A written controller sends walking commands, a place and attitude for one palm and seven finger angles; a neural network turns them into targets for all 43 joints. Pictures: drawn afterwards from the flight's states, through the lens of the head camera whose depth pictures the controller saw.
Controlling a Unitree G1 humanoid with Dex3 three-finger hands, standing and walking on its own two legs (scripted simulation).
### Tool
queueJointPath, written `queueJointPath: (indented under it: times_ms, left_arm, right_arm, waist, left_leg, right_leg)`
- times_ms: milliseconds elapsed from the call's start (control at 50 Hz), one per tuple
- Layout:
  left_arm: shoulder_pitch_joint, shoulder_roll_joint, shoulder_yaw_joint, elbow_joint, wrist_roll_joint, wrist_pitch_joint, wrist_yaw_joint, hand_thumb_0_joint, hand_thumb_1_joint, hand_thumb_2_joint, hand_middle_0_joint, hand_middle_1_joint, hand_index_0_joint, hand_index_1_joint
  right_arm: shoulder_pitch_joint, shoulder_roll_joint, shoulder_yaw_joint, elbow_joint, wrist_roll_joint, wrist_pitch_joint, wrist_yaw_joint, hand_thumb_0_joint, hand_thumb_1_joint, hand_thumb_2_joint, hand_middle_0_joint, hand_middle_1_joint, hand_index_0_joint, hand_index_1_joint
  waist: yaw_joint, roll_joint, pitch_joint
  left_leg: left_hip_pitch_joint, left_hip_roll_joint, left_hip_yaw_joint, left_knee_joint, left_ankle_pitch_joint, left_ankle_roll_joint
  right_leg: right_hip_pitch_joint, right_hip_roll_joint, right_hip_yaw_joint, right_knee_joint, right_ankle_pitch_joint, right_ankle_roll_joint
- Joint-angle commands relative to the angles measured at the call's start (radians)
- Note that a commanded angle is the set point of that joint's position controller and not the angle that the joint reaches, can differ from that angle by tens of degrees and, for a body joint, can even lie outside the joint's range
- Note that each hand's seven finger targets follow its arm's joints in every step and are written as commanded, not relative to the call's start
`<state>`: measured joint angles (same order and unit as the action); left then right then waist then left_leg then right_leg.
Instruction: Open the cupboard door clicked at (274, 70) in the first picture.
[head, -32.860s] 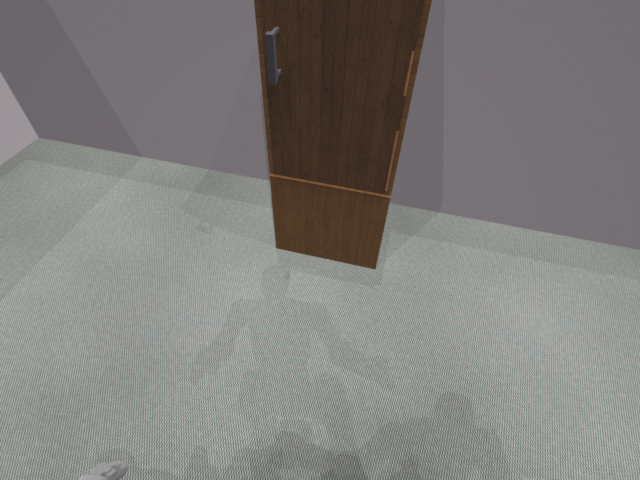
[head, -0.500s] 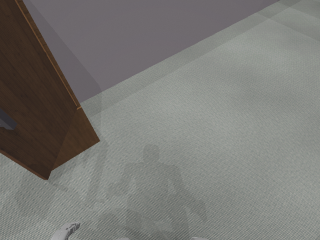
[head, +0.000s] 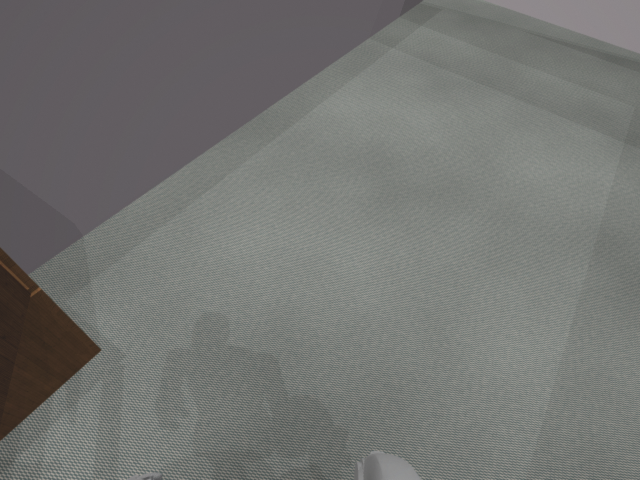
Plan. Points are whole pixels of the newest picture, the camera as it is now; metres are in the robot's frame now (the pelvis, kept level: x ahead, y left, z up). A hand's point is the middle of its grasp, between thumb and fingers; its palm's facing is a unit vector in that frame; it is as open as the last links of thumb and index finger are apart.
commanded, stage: walk to a spot facing it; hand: left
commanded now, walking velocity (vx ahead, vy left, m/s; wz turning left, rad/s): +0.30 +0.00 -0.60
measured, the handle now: out of the picture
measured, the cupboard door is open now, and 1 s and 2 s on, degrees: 48 48 48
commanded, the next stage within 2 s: turn to face it in 1.18 s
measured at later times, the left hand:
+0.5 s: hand (279, 363) +0.31 +0.07 -0.17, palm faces -0.26 -0.94 -0.22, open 7.2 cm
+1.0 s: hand (315, 252) +0.54 +0.03 -0.17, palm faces -0.33 -0.93 -0.15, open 7.4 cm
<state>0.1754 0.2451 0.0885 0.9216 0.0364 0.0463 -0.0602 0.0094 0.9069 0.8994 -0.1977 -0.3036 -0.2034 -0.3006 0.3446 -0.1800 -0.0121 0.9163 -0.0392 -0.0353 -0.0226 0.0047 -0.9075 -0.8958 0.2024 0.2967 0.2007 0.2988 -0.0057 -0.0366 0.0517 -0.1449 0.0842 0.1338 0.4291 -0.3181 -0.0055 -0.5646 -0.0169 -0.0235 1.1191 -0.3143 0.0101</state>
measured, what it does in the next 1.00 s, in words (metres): walks ahead, turning right: right foot, then left foot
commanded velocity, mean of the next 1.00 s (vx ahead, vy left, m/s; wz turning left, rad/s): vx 0.36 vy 0.00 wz -0.34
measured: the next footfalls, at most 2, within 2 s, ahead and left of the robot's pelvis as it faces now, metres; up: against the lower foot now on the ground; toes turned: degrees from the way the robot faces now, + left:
right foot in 0.26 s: +0.20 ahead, -0.16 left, +0.00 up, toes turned -17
left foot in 0.76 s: +0.49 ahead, -0.04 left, +0.00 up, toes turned -13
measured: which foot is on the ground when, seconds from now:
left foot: down 0.00-0.26, up 0.28-0.74, down 0.76-1.00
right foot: up 0.00-0.24, down 0.26-0.76, up 0.78-1.00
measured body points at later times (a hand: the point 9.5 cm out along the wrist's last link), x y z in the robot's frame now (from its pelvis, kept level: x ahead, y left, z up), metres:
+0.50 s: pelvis +0.19 -0.09 +0.00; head +0.23 -0.11 +0.44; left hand +0.32 +0.12 -0.15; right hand +0.17 -0.34 -0.15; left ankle +0.27 +0.07 -0.67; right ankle +0.16 -0.14 -0.74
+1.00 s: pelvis +0.44 -0.13 +0.00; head +0.47 -0.13 +0.45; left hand +0.56 +0.08 -0.16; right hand +0.36 -0.36 -0.14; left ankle +0.45 -0.03 -0.74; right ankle +0.41 -0.27 -0.66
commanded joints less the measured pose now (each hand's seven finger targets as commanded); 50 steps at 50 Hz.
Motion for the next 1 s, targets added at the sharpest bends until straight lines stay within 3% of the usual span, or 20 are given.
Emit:
queueJointPath:
  times_ms: [0,100,140,180,200,220,240,260,280,320,380,640,700,720,740,760,780,840,900,980]
  left_arm:
    - [-0.148,-0.011,-0.017,-0.114,-0.006,-0.046,-0.012,0.0,0.9,0.9,-0.2,-0.3,-0.2,-0.3]
    - [-0.274,-0.019,-0.03,-0.136,-0.011,-0.048,-0.017,0.0,0.9,0.9,-0.2,-0.3,-0.2,-0.3]
    - [-0.231,0.0,-0.025,-0.119,-0.012,-0.05,-0.015,0.0,0.9,0.9,-0.2,-0.3,-0.2,-0.3]
    - [-0.091,0.032,-0.011,-0.079,-0.013,-0.058,-0.006,0.0,0.9,0.9,-0.2,-0.3,-0.2,-0.3]
    - [0.087,0.069,0.005,-0.026,-0.011,-0.066,0.001,0.0,0.9,0.9,-0.2,-0.3,-0.2,-0.3]
    - [0.256,0.173,0.034,0.022,-0.004,-0.076,0.016,0.0,0.9,0.9,-0.2,-0.3,-0.2,-0.3]
    - [0.342,0.271,0.06,0.038,-0.018,-0.08,0.035,0.0,0.9,0.9,-0.2,-0.3,-0.2,-0.3]
    - [0.281,0.285,0.06,0.029,-0.037,-0.074,0.049,0.0,0.9,0.9,-0.2,-0.3,-0.2,-0.3]
    - [0.171,0.221,0.043,0.008,-0.04,-0.071,0.056,0.0,0.9,0.9,-0.2,-0.3,-0.2,-0.3]
    - [0.021,0.134,0.011,-0.033,-0.03,-0.081,0.062,0.0,0.9,0.9,-0.2,-0.3,-0.2,-0.3]
    - [0.002,0.095,-0.002,-0.024,-0.018,-0.106,0.059,0.0,0.9,0.9,-0.2,-0.3,-0.2,-0.3]
    - [0.221,0.085,-0.01,0.1,-0.019,-0.133,0.068,0.0,0.9,0.9,-0.2,-0.3,-0.2,-0.3]
    - [0.184,0.092,-0.009,0.103,-0.026,-0.135,0.069,0.0,0.9,0.9,-0.2,-0.3,-0.2,-0.3]
    - [0.18,0.082,-0.012,0.098,-0.029,-0.135,0.068,0.0,0.9,0.9,-0.2,-0.3,-0.2,-0.3]
    - [0.214,0.04,-0.017,0.077,-0.04,-0.137,0.061,0.0,0.9,0.9,-0.2,-0.3,-0.2,-0.3]
    - [0.19,0.026,-0.027,0.052,-0.041,-0.146,0.058,0.0,0.9,0.9,-0.2,-0.3,-0.2,-0.3]
    - [0.12,0.051,-0.017,0.042,-0.029,-0.14,0.063,0.0,0.9,0.9,-0.2,-0.3,-0.2,-0.3]
    - [0.074,0.003,-0.016,0.049,-0.009,-0.107,0.037,0.0,0.9,0.9,-0.2,-0.3,-0.2,-0.3]
    - [0.116,-0.045,-0.021,0.058,-0.008,-0.072,0.027,0.0,0.9,0.9,-0.2,-0.3,-0.2,-0.3]
    - [0.035,-0.058,-0.021,0.033,-0.006,-0.059,0.017,0.0,0.9,0.9,-0.2,-0.3,-0.2,-0.3]
  right_arm:
    - [0.176,-0.153,-0.04,0.012,0.006,-0.036,-0.019,0.0,-0.9,-0.9,0.2,0.3,0.2,0.3]
    - [0.214,-0.16,-0.04,0.04,-0.005,-0.028,-0.012,0.0,-0.9,-0.9,0.2,0.3,0.2,0.3]
    - [0.19,-0.175,-0.044,0.044,-0.002,-0.025,-0.009,0.0,-0.9,-0.9,0.2,0.3,0.2,0.3]
    - [0.152,-0.205,-0.048,0.036,0.004,-0.023,-0.008,0.0,-0.9,-0.9,0.2,0.3,0.2,0.3]
    - [0.09,-0.217,-0.049,0.021,0.015,-0.024,-0.004,0.0,-0.9,-0.9,0.2,0.3,0.2,0.3]
    - [0.062,-0.176,-0.041,-0.008,0.033,-0.026,0.014,0.0,-0.9,-0.9,0.2,0.3,0.2,0.3]
    - [0.042,-0.109,-0.033,-0.052,0.048,-0.027,0.009,0.0,-0.9,-0.9,0.2,0.3,0.2,0.3]
    - [-0.037,-0.138,-0.04,-0.063,0.041,-0.02,0.007,0.0,-0.9,-0.9,0.2,0.3,0.2,0.3]
    - [-0.063,-0.133,-0.05,-0.056,0.04,-0.016,0.01,0.0,-0.9,-0.9,0.2,0.3,0.2,0.3]
    - [-0.039,-0.109,-0.05,-0.015,0.024,0.002,0.011,0.0,-0.9,-0.9,0.2,0.3,0.2,0.3]
    - [0.03,-0.076,-0.047,0.023,0.011,0.029,0.019,0.0,-0.9,-0.9,0.2,0.3,0.2,0.3]
    - [-0.321,-0.064,-0.047,-0.066,0.02,-0.014,0.044,0.0,-0.9,-0.9,0.2,0.3,0.2,0.3]
    - [-0.137,-0.094,-0.055,0.003,0.011,-0.025,0.027,0.0,-0.9,-0.9,0.2,0.3,0.2,0.3]
    - [-0.001,-0.144,-0.069,0.047,0.005,-0.029,0.021,0.0,-0.9,-0.9,0.2,0.3,0.2,0.3]
    - [0.143,-0.257,-0.094,0.073,-0.014,-0.036,0.011,0.0,-0.9,-0.9,0.2,0.3,0.2,0.3]
    - [0.213,-0.286,-0.093,0.08,-0.005,-0.024,0.006,0.0,-0.9,-0.9,0.2,0.3,0.2,0.3]
    - [0.148,-0.257,-0.086,0.072,0.0,-0.018,0.006,0.0,-0.9,-0.9,0.2,0.3,0.2,0.3]
    - [0.002,-0.116,-0.05,0.046,0.003,-0.041,0.002,0.0,-0.9,-0.9,0.2,0.3,0.2,0.3]
    - [0.006,-0.108,-0.044,0.068,0.013,-0.054,0.0,0.0,-0.9,-0.9,0.2,0.3,0.2,0.3]
    - [0.037,-0.108,-0.048,0.084,0.012,-0.047,0.007,0.0,-0.9,-0.9,0.2,0.3,0.2,0.3]
  waist:
    - [-0.056,0.198,-0.034]
    - [-0.084,0.2,0.038]
    - [-0.052,0.233,0.023]
    - [0.024,0.21,-0.04]
    - [0.117,0.169,-0.113]
    - [0.195,-0.028,-0.22]
    - [0.197,-0.258,-0.303]
    - [0.168,-0.169,-0.19]
    - [0.113,-0.066,-0.064]
    - [0.014,-0.009,-0.021]
    - [-0.045,-0.041,-0.017]
    - [0.046,-0.047,0.008]
    - [-0.057,-0.043,-0.056]
    - [-0.109,0.018,-0.13]
    - [-0.15,0.219,-0.265]
    - [-0.147,0.31,-0.303]
    - [-0.123,0.165,-0.176]
    - [-0.036,0.15,0.037]
    - [0.014,0.161,0.006]
    - [0.012,0.167,0.032]
  left_leg:
    - [0.251,0.21,-0.053,-0.131,0.565,0.068]
    - [0.205,0.244,0.033,-0.14,0.544,0.082]
    - [0.19,0.256,0.079,-0.08,0.709,0.077]
    - [0.142,0.261,0.106,0.091,0.905,0.062]
    - [0.033,0.23,0.143,0.279,0.866,0.028]
    - [-0.236,0.148,0.181,0.566,0.568,-0.01]
    - [-0.52,-0.035,0.087,0.927,-0.282,-0.061]
    - [-0.617,0.015,-0.103,1.026,-0.256,-0.03]
    - [-0.616,0.076,-0.122,0.996,-0.127,-0.027]
    - [-0.452,0.102,-0.132,0.866,-0.03,-0.046]
    - [-0.373,0.08,-0.108,0.704,0.029,-0.058]
    - [-0.438,-0.01,-0.055,0.251,0.075,-0.029]
    - [-0.109,-0.089,0.009,0.086,0.149,0.007]
    - [0.158,-0.024,-0.068,0.065,0.224,0.04]
    - [0.415,0.26,-0.434,0.056,0.275,0.163]
    - [0.459,0.43,-0.637,-0.077,0.383,0.261]
    - [0.318,0.431,-0.612,-0.114,0.305,0.279]
    - [-0.016,0.302,-0.361,-0.226,0.121,0.161]
    - [-0.036,0.223,-0.131,-0.24,0.283,0.121]
    - [-0.053,0.192,-0.015,-0.271,0.215,0.109]
  right_leg:
    - [-0.206,-0.034,-0.041,-0.031,0.055,0.006]
    - [-0.096,-0.029,-0.102,-0.324,0.046,-0.021]
    - [0.023,0.01,-0.14,-0.404,0.026,-0.048]
    - [0.248,0.053,-0.16,-0.463,0.007,-0.088]
    - [0.498,0.068,-0.151,-0.528,0.068,-0.111]
    - [0.807,-0.097,0.066,-0.601,0.009,-0.18]
    - [0.945,-0.393,0.634,-0.76,0.117,-0.297]
    - [0.83,-0.404,0.645,-0.833,0.05,-0.304]
    - [0.659,-0.371,0.508,-0.869,-0.035,-0.283]
    - [0.383,-0.278,0.335,-0.905,0.0,-0.216]
    - [0.292,-0.199,0.192,-0.93,0.139,-0.191]
    - [0.627,-0.208,0.21,-0.812,0.66,-0.196]
    - [0.531,-0.143,0.135,-0.609,0.861,-0.142]
    - [0.362,-0.106,0.121,-0.418,0.734,-0.109]
    - [0.1,0.011,0.024,-0.118,0.335,-0.06]
    - [-0.016,0.073,0.024,0.166,-0.206,-0.057]
    - [-0.073,0.005,0.074,0.258,-0.202,-0.067]
    - [-0.077,-0.08,0.076,0.209,-0.006,-0.038]
    - [-0.034,-0.087,0.044,0.078,0.074,-0.017]
    - [-0.01,-0.097,-0.015,-0.156,0.176,-0.009]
